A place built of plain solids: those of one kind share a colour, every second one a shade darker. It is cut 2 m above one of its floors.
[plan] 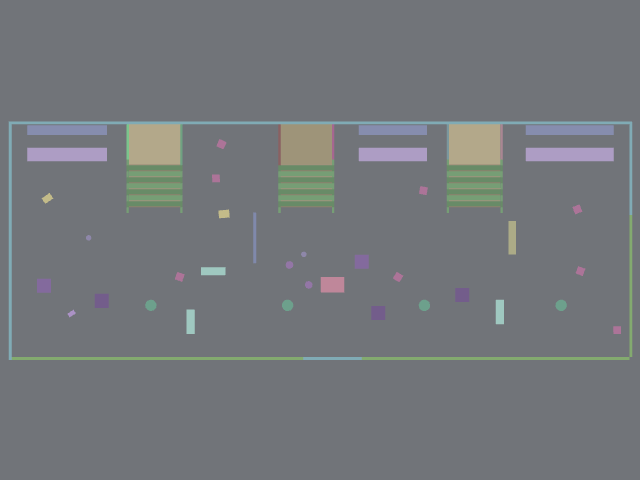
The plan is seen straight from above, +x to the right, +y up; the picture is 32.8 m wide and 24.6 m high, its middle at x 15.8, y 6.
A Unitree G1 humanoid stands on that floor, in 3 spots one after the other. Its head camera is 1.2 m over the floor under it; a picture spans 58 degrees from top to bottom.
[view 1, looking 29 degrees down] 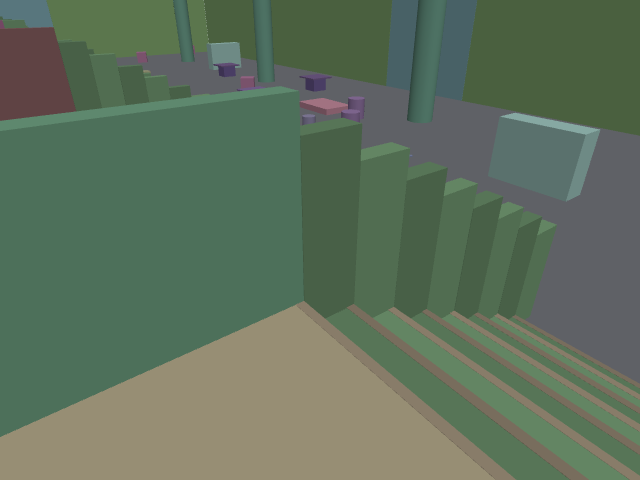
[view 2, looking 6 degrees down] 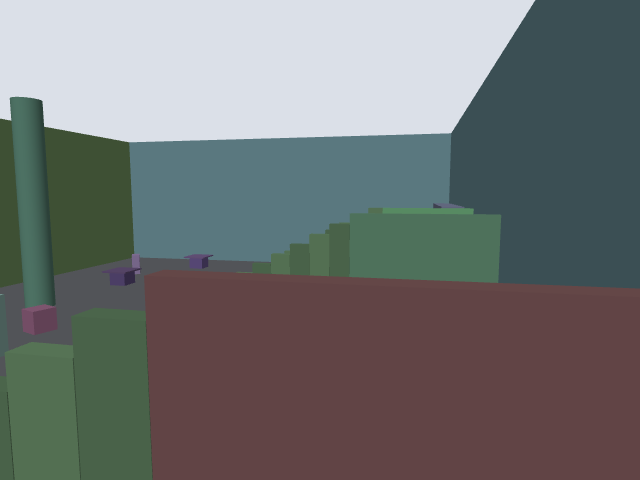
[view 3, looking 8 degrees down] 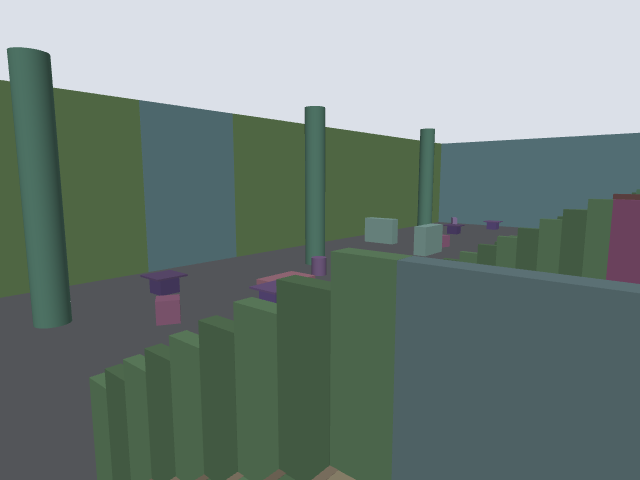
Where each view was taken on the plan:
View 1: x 7.32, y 10.73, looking -37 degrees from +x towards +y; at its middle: vomf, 1.88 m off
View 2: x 15.10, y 10.73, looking -168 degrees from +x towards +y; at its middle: vomf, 6.52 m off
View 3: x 23.73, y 10.88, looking -140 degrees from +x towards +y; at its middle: column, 12.50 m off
